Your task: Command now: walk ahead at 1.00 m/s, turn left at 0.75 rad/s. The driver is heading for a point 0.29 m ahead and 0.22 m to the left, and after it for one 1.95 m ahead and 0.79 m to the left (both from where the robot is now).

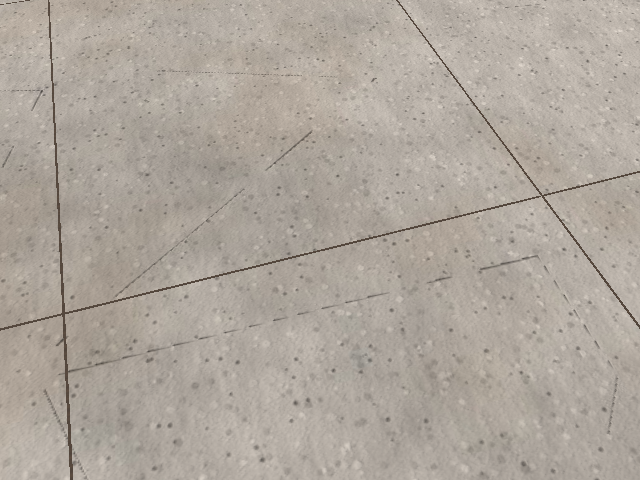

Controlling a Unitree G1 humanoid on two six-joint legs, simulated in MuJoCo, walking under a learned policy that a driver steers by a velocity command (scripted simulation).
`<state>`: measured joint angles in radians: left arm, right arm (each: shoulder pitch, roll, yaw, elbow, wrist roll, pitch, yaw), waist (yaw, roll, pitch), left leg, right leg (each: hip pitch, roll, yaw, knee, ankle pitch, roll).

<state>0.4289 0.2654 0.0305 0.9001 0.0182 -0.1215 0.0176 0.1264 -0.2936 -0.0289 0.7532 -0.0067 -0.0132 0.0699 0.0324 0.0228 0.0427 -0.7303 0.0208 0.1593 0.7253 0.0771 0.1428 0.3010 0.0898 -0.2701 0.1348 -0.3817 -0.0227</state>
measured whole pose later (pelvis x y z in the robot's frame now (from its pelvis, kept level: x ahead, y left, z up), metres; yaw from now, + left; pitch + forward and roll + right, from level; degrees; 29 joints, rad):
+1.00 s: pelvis +0.87 +0.29 -0.01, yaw +51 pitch +0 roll +0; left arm 0.40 0.24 0.01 0.83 0.00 -0.07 0.01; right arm 0.13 -0.29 -0.03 0.72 -0.05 -0.01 0.02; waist 0.06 0.01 0.06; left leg -0.46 -0.12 0.12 0.72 -0.28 0.17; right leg -0.21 -0.08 -0.01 1.40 -0.33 -0.02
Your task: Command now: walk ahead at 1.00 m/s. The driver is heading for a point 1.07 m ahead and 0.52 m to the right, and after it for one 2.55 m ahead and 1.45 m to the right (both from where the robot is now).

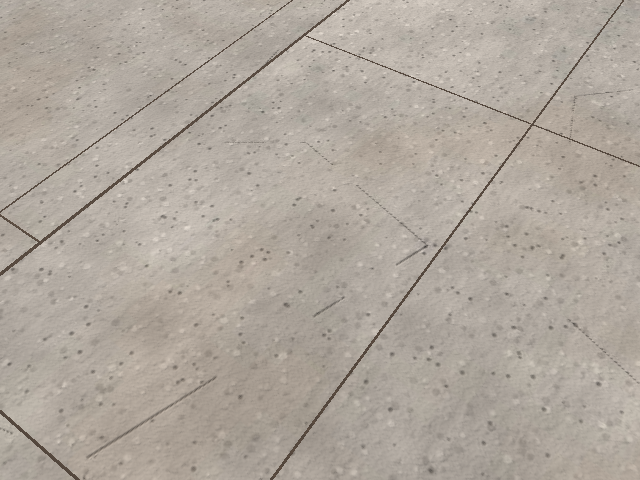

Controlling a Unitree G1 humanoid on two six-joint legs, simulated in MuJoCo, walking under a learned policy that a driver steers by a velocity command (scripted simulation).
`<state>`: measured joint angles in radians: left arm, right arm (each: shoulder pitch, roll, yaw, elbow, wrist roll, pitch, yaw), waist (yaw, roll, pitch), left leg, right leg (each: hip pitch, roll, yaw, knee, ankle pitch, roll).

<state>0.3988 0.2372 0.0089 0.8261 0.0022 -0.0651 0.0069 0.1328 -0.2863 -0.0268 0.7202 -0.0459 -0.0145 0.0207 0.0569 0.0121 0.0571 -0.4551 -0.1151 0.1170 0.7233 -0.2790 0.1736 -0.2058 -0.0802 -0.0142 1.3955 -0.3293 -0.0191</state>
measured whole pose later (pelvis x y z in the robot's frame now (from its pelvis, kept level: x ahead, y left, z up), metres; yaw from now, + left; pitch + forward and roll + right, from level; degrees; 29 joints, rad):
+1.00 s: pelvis +0.91 -0.25 +0.03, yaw -48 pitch +2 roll +3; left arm 0.12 0.38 0.07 0.67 0.04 0.00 -0.06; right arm 0.40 -0.34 -0.06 0.81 -0.03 -0.09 -0.01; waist -0.04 -0.07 0.00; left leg -0.12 0.02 0.15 0.40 -0.30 -0.02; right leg -0.67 -0.03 -0.01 1.28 -0.23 -0.09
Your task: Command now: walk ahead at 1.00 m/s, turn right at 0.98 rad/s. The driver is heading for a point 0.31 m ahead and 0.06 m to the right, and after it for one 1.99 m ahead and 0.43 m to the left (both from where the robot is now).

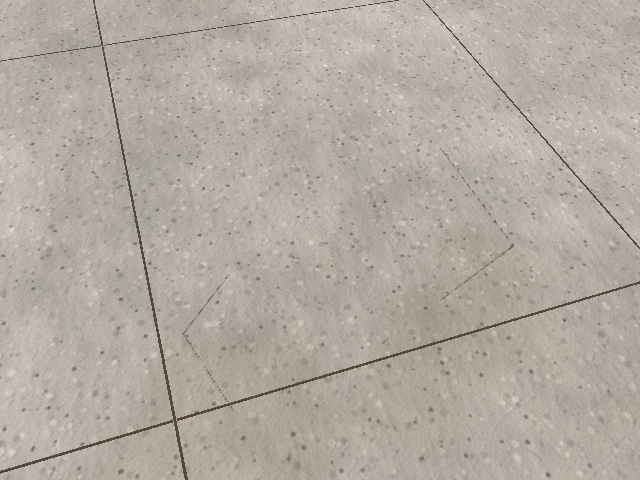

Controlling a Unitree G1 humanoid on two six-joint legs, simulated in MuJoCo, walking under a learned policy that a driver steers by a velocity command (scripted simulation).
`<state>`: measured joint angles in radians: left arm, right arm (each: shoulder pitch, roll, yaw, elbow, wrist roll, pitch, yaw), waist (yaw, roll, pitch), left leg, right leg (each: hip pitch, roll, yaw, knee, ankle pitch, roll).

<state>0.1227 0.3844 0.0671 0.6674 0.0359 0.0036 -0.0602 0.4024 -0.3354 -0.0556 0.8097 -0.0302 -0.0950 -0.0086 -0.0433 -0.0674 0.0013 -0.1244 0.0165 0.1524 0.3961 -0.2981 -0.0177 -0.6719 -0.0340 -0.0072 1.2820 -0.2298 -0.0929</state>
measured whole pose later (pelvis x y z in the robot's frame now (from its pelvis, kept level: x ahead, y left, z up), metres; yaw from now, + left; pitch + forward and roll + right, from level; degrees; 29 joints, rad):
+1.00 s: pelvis +0.95 -0.03 +0.00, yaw +17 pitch +3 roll +0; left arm -0.04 0.25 -0.05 0.56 0.04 -0.07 -0.02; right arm 0.47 -0.31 -0.08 0.85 0.01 -0.06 0.02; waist -0.12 0.00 0.02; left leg 0.03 -0.18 -0.21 0.30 -0.33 0.16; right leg -0.72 -0.12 0.09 0.67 0.01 0.05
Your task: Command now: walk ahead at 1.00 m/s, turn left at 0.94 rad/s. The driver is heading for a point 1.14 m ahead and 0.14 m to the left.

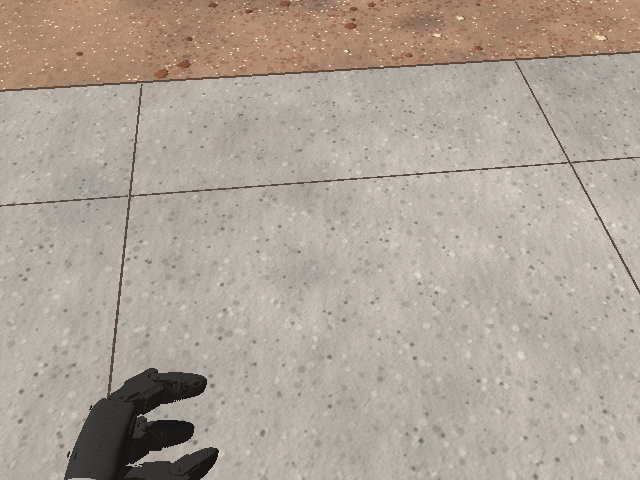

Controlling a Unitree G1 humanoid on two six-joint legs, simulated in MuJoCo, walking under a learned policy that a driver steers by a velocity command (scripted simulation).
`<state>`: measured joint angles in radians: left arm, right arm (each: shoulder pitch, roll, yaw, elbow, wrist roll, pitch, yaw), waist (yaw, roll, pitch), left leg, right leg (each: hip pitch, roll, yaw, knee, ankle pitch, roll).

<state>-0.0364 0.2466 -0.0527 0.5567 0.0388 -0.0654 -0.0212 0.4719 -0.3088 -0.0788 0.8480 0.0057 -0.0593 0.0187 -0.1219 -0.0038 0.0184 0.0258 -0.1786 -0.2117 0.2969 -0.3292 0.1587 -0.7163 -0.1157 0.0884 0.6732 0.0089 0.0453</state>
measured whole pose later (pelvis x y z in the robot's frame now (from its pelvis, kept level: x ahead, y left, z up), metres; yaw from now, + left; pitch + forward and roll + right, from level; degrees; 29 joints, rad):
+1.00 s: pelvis +0.89 +0.22 -0.03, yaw +22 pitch +1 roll +1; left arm 0.15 0.28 0.02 0.75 0.01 -0.04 -0.06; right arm 0.43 -0.28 -0.03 0.88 -0.04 -0.08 -0.03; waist -0.01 -0.02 0.03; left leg 0.21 -0.06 0.22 0.54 -0.36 0.02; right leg -0.53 0.06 -0.13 0.61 -0.11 -0.18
